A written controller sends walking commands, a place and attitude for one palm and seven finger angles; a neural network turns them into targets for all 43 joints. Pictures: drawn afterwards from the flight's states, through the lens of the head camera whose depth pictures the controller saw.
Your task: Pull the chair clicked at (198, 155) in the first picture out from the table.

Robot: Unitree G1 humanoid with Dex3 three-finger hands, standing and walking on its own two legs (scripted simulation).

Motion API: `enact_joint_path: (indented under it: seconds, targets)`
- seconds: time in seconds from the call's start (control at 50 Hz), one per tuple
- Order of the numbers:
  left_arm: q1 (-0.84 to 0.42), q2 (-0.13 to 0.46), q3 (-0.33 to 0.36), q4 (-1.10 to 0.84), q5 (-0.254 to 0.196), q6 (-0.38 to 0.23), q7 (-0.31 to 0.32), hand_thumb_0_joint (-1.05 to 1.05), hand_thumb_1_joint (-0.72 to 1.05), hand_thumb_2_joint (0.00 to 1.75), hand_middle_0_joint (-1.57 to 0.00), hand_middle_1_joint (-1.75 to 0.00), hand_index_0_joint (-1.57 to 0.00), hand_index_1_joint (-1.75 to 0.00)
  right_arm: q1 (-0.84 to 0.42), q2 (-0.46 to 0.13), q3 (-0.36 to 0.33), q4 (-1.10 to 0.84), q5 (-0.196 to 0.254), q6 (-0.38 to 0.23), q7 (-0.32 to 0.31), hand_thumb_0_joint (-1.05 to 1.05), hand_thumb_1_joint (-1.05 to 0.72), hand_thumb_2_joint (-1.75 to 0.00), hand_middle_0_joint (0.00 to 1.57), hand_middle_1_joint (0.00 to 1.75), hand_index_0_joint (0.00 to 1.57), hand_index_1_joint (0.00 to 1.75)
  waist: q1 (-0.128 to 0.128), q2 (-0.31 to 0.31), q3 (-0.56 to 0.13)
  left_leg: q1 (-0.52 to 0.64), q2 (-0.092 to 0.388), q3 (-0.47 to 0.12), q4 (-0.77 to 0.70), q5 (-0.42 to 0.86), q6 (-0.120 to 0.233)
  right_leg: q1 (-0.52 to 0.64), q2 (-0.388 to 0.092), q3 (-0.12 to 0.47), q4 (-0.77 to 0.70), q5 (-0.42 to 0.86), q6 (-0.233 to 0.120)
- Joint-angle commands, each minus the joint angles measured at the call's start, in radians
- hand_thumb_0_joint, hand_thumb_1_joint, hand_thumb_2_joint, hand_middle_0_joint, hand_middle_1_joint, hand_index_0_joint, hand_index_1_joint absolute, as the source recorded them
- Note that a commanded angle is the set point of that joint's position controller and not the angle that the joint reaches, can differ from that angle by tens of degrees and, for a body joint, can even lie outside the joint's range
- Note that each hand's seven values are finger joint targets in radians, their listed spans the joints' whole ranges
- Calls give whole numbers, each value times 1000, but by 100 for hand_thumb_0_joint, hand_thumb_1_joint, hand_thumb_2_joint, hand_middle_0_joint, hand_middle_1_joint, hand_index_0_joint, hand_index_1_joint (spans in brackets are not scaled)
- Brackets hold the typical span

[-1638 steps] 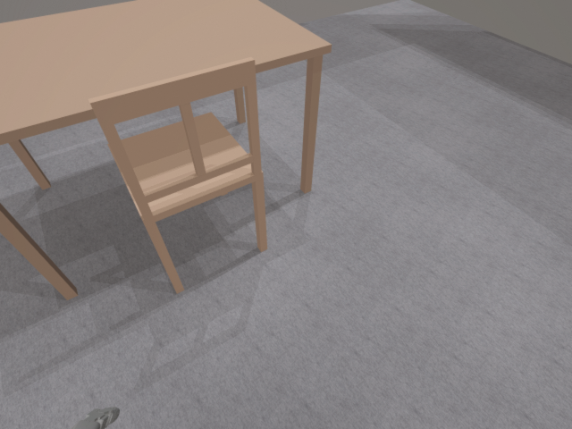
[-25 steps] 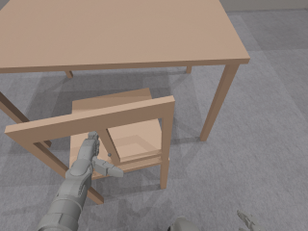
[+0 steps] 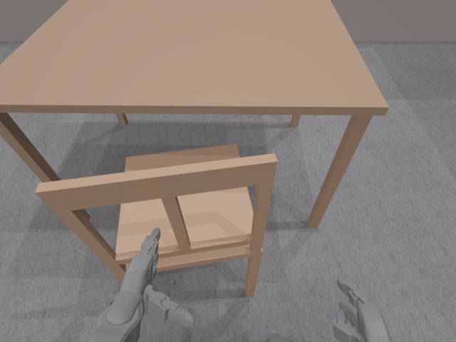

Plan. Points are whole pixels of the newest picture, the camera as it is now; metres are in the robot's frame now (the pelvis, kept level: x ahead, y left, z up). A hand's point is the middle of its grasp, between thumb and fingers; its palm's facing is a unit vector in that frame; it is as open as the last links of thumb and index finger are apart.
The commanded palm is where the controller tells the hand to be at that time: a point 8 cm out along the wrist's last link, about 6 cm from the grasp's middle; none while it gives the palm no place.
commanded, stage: draw the fingers out of the gap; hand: left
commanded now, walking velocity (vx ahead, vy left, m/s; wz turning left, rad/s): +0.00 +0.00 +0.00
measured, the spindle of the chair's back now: (178, 223) +0.38 +0.12 -0.07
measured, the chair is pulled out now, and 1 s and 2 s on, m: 0.16 0.16 0.16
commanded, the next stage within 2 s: draw the hand back to the body in 0.02 s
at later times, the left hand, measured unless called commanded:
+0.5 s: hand (140, 292) +0.20 +0.14 +0.04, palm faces -0.04 -1.00 -0.08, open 17.5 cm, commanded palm +0.18 +0.21 +0.07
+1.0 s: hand (47, 275) +0.20 +0.23 +0.13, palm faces +0.31 -0.87 -0.38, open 14.2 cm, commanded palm +0.16 +0.27 +0.16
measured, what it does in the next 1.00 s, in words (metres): stands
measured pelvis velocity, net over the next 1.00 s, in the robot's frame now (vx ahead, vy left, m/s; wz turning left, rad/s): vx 0.01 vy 0.01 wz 0.01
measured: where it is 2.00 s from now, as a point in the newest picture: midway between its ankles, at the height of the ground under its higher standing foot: outside the picture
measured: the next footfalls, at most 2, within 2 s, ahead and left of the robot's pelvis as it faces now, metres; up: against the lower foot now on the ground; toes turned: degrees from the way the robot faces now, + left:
none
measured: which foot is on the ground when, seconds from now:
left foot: down 0.00-1.00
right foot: down 0.00-1.00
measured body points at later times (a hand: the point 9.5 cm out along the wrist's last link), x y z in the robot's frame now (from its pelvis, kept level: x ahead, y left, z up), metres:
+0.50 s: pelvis -0.01 +0.00 -0.03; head +0.03 -0.01 +0.42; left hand +0.20 +0.19 +0.05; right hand +0.16 -0.22 -0.11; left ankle -0.05 +0.12 -0.69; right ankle +0.06 -0.10 -0.69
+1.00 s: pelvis +0.01 +0.01 +0.02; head +0.01 -0.01 +0.47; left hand +0.17 +0.27 +0.16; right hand +0.19 -0.22 -0.05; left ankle -0.05 +0.12 -0.69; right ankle +0.06 -0.10 -0.69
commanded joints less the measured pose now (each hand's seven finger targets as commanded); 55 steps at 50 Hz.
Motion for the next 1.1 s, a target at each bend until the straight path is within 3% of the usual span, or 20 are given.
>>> enact_joint_path:
  seconds: [0.0,0.12,0.14,0.16,0.22,0.32,0.38,0.46,0.52,0.54,0.6,0.62,0.64,0.66,0.7,0.78,0.82,0.94,1.06,1.08]
  targets:
    - [-14,98,39,-315,20,-53,26,0,-55,20,0,0,0,0,-39,-114,-46,-175,0,-47,-8,0,-90,-90,20,30,20,30,-5,-62,-179,-122,16,23,-121,289,9,331,-21,13,-94,138,7]
    - [107,72,-8,-427,18,-44,24,0,-55,20,0,0,0,0,-32,-114,-43,-196,-3,-75,-19,0,-90,-90,20,30,20,30,-19,-36,-161,-122,14,9,-95,271,9,286,-17,3,-86,96,8]
    - [-19,-10,18,-620,-99,-223,20,0,-55,20,0,0,0,0,-39,-86,-44,-183,-10,-115,-23,0,-90,-90,20,30,20,30,-37,-95,-142,-158,15,1,-38,275,-3,215,-10,-19,-52,117,9]
    - [63,46,54,-551,-85,-312,15,0,-55,20,0,0,0,0,-34,-91,-49,-144,-15,-146,-22,0,-90,-90,20,30,20,30,-5,-60,-192,-163,11,6,-17,266,-7,225,-11,-1,-24,104,5]
    - [115,99,119,-591,-106,-453,11,0,-55,20,0,0,0,0,-17,-86,-58,-114,-13,-187,-8,0,-90,-90,20,30,20,30,13,22,-214,-168,10,4,-9,283,-26,209,-10,-3,5,97,-3]
    - [239,81,140,-465,-99,-691,-39,0,-55,20,0,0,0,0,-55,-79,-75,-72,-19,-214,38,0,-90,-90,20,30,20,30,27,-2,-169,-288,17,9,55,242,-30,128,-7,6,70,63,-11]
    - [310,85,101,-463,-86,-599,-97,0,-55,20,0,0,0,0,-64,-101,-74,-141,2,-181,43,0,-90,-90,20,30,20,30,28,-4,-178,-269,18,25,-1,174,-15,188,-12,10,14,-6,-4]
    - [245,170,186,-653,-152,-472,-126,0,-55,20,0,0,0,0,-77,-105,-63,-190,25,-157,-1,0,-90,-90,20,30,20,30,22,-47,-208,-230,18,17,-42,134,6,279,-18,28,-57,-73,14]
    - [212,220,275,-765,-194,-494,-81,0,-55,20,0,0,0,0,-72,-93,-54,-172,27,-180,-28,0,-90,-90,20,30,20,30,30,-41,-181,-201,20,11,-57,147,4,291,-13,24,-86,-83,13]
    - [217,205,273,-768,-199,-511,-71,0,-51,22,-1,-1,-1,-1,-63,-88,-49,-158,26,-191,-31,0,-90,-90,20,30,20,30,31,-8,-171,-183,20,10,-66,164,1,288,-11,16,-86,-63,12]
    - [278,174,280,-677,-216,-534,-76,0,-41,27,-2,-3,-2,-3,-46,-84,-53,-119,30,-215,-27,0,-90,-90,20,30,20,30,19,-55,-111,-172,25,7,-80,168,-5,279,-7,2,-107,-45,18]
    - [291,169,274,-652,-214,-526,-92,0,-37,29,-2,-4,-2,-4,-50,-89,-55,-118,33,-220,-26,0,-90,-90,20,30,20,30,18,-54,-108,-166,24,10,-84,170,-1,289,-8,6,-119,-43,17]
    - [391,331,328,-589,-60,-432,27,0,-33,31,-3,-5,-3,-5,-41,-84,-87,-117,12,-167,-47,0,-90,-90,20,30,20,30,64,-14,-102,-100,39,17,-139,155,5,358,-50,69,-149,-47,1]
    - [399,215,247,-656,-49,-392,65,0,-30,32,-4,-5,-4,-5,-51,-69,-76,-153,10,-148,-47,0,-90,-90,20,30,20,30,42,4,-43,-88,32,22,-157,140,6,330,-56,44,-171,-60,9]
    - [397,186,227,-666,-34,-362,96,0,-22,36,-4,-7,-4,-7,-61,-68,-75,-148,8,-128,-49,0,-90,-90,20,30,20,30,46,20,-19,-61,37,22,-175,154,7,344,-56,34,-187,-44,6]
    - [347,274,285,-758,-14,-348,142,0,-8,43,-7,-10,-7,-10,-76,-74,-72,-147,2,-115,-64,0,-90,-90,20,30,20,30,52,-32,-45,20,42,16,-219,214,15,427,-52,31,-222,16,8]
    - [322,330,337,-792,-8,-343,164,0,-1,46,-7,-11,-7,-11,-92,-76,-68,-135,-2,-125,-75,0,-90,-90,20,30,20,30,59,-14,-34,46,45,13,-245,229,15,460,-51,33,-239,33,4]
    - [319,315,367,-797,-3,-341,176,0,21,57,-10,-16,-10,-16,-99,-63,-57,-88,0,-156,-79,0,-90,-90,20,30,20,30,75,68,23,156,50,7,-320,336,2,515,-44,19,-279,130,-1]
    - [331,299,407,-728,-15,-349,153,0,43,67,-13,-20,-13,-20,-121,-65,-67,-48,-2,-159,-64,0,-90,-90,20,30,20,30,86,-47,76,212,63,6,-378,430,-4,566,-35,11,-324,209,5]
    - [316,313,425,-742,-14,-355,152,0,47,69,-14,-21,-14,-21,-127,-66,-68,-46,-3,-161,-62,0,-90,-90,20,30,20,30,89,-27,72,225,63,9,-386,437,-4,575,-35,17,-331,217,4]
